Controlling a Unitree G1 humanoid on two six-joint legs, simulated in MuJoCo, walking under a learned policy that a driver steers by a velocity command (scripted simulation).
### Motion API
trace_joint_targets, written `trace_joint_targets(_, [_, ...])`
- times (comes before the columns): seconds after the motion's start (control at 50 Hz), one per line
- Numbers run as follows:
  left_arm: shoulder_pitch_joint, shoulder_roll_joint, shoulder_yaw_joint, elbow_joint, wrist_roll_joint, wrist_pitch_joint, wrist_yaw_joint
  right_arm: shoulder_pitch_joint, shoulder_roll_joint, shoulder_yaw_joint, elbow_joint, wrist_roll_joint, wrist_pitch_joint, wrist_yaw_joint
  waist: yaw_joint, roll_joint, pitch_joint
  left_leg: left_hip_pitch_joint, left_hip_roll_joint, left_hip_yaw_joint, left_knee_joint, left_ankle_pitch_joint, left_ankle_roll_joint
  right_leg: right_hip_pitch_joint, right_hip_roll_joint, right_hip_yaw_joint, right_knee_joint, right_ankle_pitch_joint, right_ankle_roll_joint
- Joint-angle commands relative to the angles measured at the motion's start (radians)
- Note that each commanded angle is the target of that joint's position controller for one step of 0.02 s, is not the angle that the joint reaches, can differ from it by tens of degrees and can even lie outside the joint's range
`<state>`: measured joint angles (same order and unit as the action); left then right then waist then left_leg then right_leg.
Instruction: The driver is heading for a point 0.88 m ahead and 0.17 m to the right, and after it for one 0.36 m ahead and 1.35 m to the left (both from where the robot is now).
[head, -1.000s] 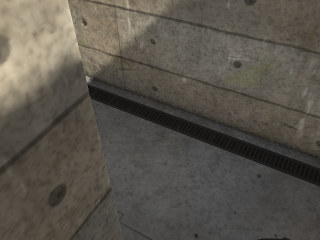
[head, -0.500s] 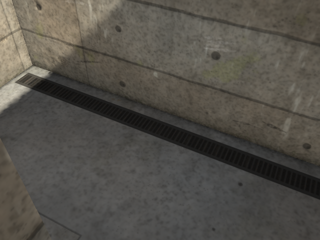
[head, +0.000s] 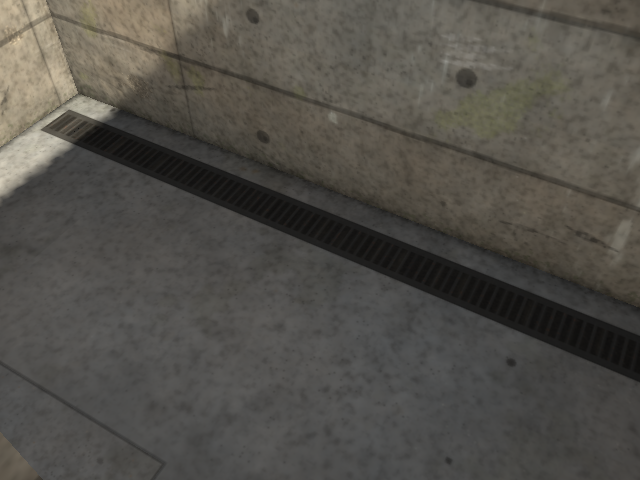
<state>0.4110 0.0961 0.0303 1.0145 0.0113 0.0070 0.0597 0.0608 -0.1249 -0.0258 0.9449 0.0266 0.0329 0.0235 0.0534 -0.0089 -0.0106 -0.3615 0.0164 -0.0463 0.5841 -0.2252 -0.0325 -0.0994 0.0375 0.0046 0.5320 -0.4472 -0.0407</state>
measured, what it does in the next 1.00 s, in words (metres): stands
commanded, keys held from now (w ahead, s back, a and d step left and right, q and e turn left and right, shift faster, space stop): no key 0.74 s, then w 0.26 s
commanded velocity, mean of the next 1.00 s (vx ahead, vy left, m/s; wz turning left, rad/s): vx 0.06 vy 0.00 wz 0.00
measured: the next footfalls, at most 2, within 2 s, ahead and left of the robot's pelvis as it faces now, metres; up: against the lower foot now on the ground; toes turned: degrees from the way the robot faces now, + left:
right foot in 1.52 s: +0.41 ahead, -0.22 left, -0.19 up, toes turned -3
left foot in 2.00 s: +0.75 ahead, -0.03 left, -0.19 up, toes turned +0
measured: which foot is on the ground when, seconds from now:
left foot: down 0.00-1.00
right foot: down 0.00-1.00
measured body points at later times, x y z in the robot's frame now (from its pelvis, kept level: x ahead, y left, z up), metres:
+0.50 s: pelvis +0.00 +0.00 +0.01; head +0.00 -0.01 +0.46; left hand -0.04 +0.21 -0.14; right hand +0.10 -0.24 -0.14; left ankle +0.04 +0.15 -0.73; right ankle -0.10 -0.10 -0.73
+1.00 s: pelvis +0.03 +0.01 +0.00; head +0.02 +0.02 +0.45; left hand -0.03 +0.26 -0.16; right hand +0.09 -0.25 -0.14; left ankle +0.03 +0.13 -0.73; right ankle -0.10 -0.10 -0.73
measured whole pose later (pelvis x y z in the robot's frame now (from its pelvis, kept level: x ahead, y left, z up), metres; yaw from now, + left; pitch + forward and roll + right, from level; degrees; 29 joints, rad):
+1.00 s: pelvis +0.03 +0.01 +0.00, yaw +0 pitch +1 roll -1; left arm 0.50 0.18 0.09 0.98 -0.02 0.00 0.06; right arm 0.22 -0.21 -0.07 1.09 0.04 -0.04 -0.02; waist 0.04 -0.01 -0.06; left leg -0.34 0.02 0.01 0.67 -0.35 0.04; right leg -0.04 0.04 0.01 0.48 -0.47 -0.04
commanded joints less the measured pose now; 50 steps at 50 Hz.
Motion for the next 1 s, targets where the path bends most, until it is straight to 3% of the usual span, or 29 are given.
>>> trace_joint_targets(0.02, [0.151,0.074,0.028,-0.015,0.010,0.027,0.001,-0.017,-0.073,-0.027,-0.008,0.002,-0.008,-0.010,0.006,0.036,-0.012,0.169,0.059,-0.082,-0.085,0.393,0.080,-0.055,-0.081,0.087,-0.109,0.440,0.020])
trace_joint_targets(0.24, [0.102,0.091,0.045,-0.019,0.006,0.024,-0.004,0.005,-0.125,-0.046,0.063,-0.001,-0.016,-0.032,-0.004,-0.014,-0.017,0.184,0.061,-0.068,-0.137,0.383,0.064,0.029,-0.107,0.065,-0.162,0.576,0.017])
trace_joint_targets(0.72, [0.085,0.105,0.043,-0.010,0.005,0.021,-0.010,0.067,-0.151,-0.051,0.118,-0.005,-0.016,-0.051,-0.017,-0.007,0.057,0.163,0.072,-0.055,-0.225,0.206,0.019,-0.011,-0.108,0.084,-0.276,0.472,0.007])
trace_joint_targets(0.74, [0.084,0.108,0.044,-0.008,0.001,0.018,-0.009,0.058,-0.168,-0.059,0.117,0.003,-0.015,-0.051,-0.012,-0.006,0.058,0.155,0.062,-0.045,-0.221,0.171,0.022,-0.006,-0.114,0.091,-0.282,0.453,-0.002])
trace_joint_targets(0.8, [0.082,0.140,0.054,-0.010,-0.004,0.002,-0.007,0.027,-0.157,-0.059,0.099,-0.002,-0.013,-0.058,0.000,-0.041,0.102,0.124,0.019,0.004,-0.166,0.054,0.018,-0.094,-0.133,0.148,-0.383,0.036,-0.047])
trace_joint_targets(0.84, [0.041,0.160,0.063,-0.035,-0.006,-0.008,-0.002,0.032,-0.142,-0.053,0.088,-0.006,-0.027,-0.060,-0.012,-0.081,0.143,0.098,0.015,0.021,-0.071,0.015,0.023,-0.170,-0.160,0.184,-0.413,-0.101,-0.083])
trace_joint_targets(0.9, [0.067,0.203,0.088,-0.053,-0.023,-0.017,0.005,0.051,-0.165,-0.061,0.088,0.003,-0.059,-0.048,0.004,-0.105,0.165,-0.037,0.014,0.070,0.137,-0.123,0.047,-0.138,-0.220,0.231,-0.369,-0.114,-0.156])
trace_joint_targets(0.92, [0.117,0.194,0.083,-0.047,-0.034,-0.014,0.009,0.054,-0.157,-0.058,0.076,0.013,-0.067,-0.053,-0.004,-0.073,0.182,-0.078,-0.004,0.090,0.057,-0.179,0.069,-0.098,-0.197,0.223,-0.330,-0.100,-0.148])
trace_joint_targets(0.96, [0.155,0.185,0.085,-0.046,-0.032,-0.018,0.005,0.134,-0.144,-0.054,0.111,0.009,-0.087,-0.047,-0.022,-0.065,0.171,-0.059,-0.004,0.092,0.086,-0.162,0.106,-0.097,-0.224,0.250,-0.204,0.047,-0.173])
trace_joint_targets(1.0, [0.110,0.179,0.082,-0.092,-0.025,-0.025,0.005,0.219,-0.166,-0.060,0.139,0.015,-0.113,-0.030,-0.053,-0.005,0.102,0.049,-0.014,0.049,0.108,-0.034,0.157,-0.176,-0.141,0.154,-0.039,0.133,-0.136])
